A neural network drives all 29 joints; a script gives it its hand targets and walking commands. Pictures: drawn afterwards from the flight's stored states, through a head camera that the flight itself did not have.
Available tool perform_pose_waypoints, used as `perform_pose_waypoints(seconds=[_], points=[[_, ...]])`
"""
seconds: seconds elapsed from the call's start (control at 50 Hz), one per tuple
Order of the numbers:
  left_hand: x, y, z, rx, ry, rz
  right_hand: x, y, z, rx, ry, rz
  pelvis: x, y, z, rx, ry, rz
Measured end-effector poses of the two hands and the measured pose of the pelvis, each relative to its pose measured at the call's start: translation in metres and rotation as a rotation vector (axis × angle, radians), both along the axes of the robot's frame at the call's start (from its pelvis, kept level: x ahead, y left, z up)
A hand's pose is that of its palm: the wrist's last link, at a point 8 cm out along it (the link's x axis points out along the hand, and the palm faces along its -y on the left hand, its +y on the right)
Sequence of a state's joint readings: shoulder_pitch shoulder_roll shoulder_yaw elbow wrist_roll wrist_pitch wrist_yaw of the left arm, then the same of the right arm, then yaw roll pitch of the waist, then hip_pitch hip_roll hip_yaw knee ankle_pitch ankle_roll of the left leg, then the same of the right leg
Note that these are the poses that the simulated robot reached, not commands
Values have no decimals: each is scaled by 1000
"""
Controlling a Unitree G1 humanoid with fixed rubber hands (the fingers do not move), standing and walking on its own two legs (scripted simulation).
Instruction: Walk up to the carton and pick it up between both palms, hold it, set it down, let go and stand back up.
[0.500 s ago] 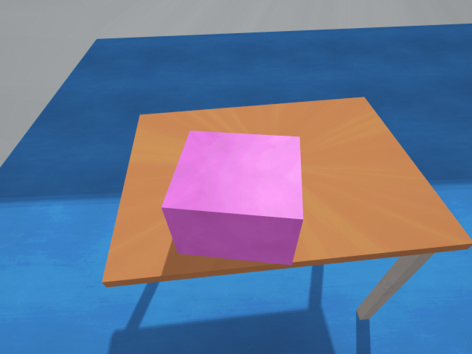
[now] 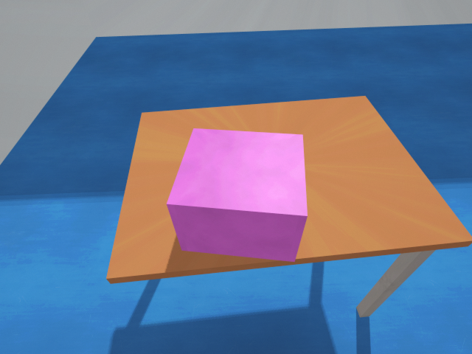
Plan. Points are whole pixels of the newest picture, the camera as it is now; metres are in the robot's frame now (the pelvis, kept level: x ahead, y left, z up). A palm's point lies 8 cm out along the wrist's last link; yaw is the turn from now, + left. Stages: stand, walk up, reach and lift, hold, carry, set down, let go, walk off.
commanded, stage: stand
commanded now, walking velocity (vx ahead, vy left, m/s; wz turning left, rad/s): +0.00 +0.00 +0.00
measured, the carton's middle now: (242, 192) +0.48 +0.01 -0.04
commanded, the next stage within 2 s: walk up in 0.58 s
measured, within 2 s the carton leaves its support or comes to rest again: neither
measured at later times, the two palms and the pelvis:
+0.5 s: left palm out of the picture -0.03 +0.21 -0.15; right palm out of the picture -0.02 -0.20 -0.15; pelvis +0.00 +0.01 +0.00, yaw +0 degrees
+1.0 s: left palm out of the picture +0.01 +0.22 -0.14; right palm out of the picture -0.05 -0.27 -0.13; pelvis +0.02 -0.03 +0.00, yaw +0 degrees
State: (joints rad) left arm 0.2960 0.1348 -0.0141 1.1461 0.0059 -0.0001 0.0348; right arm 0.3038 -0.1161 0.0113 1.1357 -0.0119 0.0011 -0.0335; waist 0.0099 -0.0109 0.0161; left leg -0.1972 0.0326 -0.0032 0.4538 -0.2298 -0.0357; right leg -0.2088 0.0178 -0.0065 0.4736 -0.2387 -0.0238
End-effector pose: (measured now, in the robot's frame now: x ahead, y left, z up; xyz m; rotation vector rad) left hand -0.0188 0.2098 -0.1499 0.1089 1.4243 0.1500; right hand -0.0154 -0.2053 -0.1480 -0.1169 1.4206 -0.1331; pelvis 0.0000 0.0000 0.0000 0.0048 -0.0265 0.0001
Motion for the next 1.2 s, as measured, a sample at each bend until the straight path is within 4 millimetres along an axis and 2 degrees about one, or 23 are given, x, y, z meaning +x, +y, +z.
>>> perform_pose_waypoints(seconds=[0.18, 0.34, 0.44, 0.6, 0.82, 0.88, 0.96, 1.06, 1.12, 1.2], points=[[-7, 10, 1, 11, 16, 4, -7, 1, 1, -11, 22, 0, -1, 4, 0, 0, 4, 7], [-16, 6, 1, -2, 42, -6, -7, -1, 2, -18, 18, -13, -1, 6, 1, -1, 2, 7], [-15, 2, 0, -10, 28, 7, -7, -2, 2, -16, 12, -8, 0, 6, 1, 1, -5, 10], [-19, 1, 1, -3, 40, 1, -14, 9, -1, 14, 24, -13, -3, 5, 0, 2, -2, 9], [-14, 4, 1, -6, 19, 10, -28, 5, 2, -7, 40, -20, -1, 5, 0, 1, 8, 8], [-9, 12, 3, 15, 16, -4, -31, -12, 7, -55, 19, -42, 5, -3, 0, -6, 10, 8], [11, 15, 9, 55, -22, -23, -35, -49, 15, -117, 34, -56, 15, -21, 1, -16, 9, 10], [43, -3, 10, 107, -84, -36, -20, -102, 6, -134, 51, -48, 30, -56, -11, 7, -2, -8], [49, -23, 3, 136, -110, -7, 6, -135, -7, -137, 42, -18, 44, -78, -23, -4, -19, 21], [42, -51, 4, 131, -79, 76, 74, -155, 0, -134, -42, 70, 65, -98, -17, 15, -32, 62]])
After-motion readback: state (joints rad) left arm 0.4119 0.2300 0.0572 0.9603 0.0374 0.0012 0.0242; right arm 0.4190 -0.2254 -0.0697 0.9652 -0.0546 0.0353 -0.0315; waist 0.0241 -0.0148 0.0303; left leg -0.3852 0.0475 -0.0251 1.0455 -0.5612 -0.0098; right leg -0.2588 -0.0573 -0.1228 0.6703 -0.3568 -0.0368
